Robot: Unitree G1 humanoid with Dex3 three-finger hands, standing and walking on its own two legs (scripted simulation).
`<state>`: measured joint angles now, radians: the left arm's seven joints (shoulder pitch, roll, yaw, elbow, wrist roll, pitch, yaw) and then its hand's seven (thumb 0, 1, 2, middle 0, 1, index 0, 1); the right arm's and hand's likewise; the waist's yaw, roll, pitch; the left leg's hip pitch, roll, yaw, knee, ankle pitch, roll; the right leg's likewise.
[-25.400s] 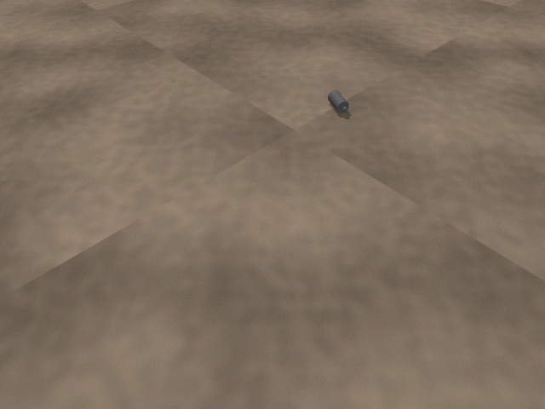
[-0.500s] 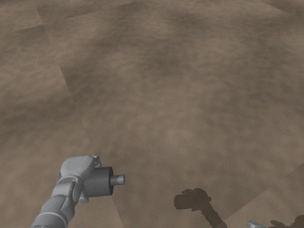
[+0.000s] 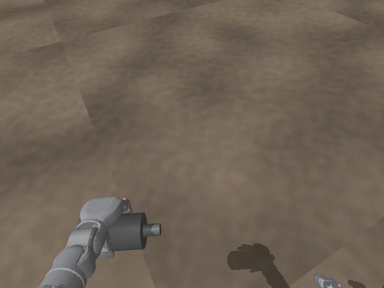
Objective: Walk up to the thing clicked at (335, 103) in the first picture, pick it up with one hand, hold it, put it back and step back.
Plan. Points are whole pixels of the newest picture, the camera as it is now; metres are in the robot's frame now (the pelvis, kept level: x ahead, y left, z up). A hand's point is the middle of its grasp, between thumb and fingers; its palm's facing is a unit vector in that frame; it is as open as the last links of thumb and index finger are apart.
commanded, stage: hold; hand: left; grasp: from above
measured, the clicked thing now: (121, 231) +0.30 +0.20 -0.10
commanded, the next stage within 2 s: crouch in 1.30 s
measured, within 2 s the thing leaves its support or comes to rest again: neither
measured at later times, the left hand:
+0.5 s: hand (104, 232) +0.27 +0.22 -0.05, palm faces -0.47 -0.04 -0.88, open 10.7 cm
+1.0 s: hand (101, 238) +0.26 +0.22 -0.04, palm faces -0.49 -0.05 -0.87, open 10.7 cm
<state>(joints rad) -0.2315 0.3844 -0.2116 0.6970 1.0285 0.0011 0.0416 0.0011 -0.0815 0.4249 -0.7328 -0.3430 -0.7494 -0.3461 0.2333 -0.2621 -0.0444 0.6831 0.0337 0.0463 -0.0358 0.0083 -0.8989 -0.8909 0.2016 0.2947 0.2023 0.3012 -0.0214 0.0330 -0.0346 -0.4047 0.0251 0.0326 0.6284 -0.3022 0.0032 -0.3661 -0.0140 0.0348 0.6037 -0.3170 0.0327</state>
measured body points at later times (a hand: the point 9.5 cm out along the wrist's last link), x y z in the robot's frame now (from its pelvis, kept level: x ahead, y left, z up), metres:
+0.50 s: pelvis -0.01 +0.00 +0.01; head +0.00 -0.01 +0.46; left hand +0.29 +0.22 +0.01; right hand +0.12 -0.26 -0.10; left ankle +0.01 +0.12 -0.73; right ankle -0.01 -0.14 -0.73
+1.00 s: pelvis -0.02 +0.00 +0.01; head -0.01 -0.02 +0.46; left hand +0.28 +0.22 +0.01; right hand +0.13 -0.26 -0.10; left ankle +0.01 +0.12 -0.73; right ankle -0.01 -0.14 -0.73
